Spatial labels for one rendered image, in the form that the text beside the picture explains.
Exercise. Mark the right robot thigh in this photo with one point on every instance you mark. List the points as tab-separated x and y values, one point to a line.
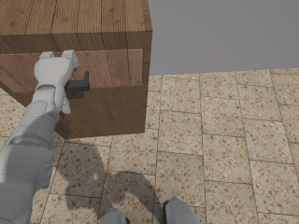
178	212

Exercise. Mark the drawer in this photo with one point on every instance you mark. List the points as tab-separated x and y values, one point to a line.
106	67

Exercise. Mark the robot left hand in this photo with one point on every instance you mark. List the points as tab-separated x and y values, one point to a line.
56	69

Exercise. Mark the robot left upper arm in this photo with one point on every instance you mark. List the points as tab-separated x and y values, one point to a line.
24	170

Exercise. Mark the cabinet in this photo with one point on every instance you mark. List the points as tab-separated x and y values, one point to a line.
34	26

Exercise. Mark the robot left forearm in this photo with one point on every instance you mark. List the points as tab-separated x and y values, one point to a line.
39	118

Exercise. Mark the right robot shin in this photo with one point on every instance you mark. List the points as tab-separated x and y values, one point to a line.
174	198

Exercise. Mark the handle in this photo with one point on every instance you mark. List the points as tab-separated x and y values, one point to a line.
78	85

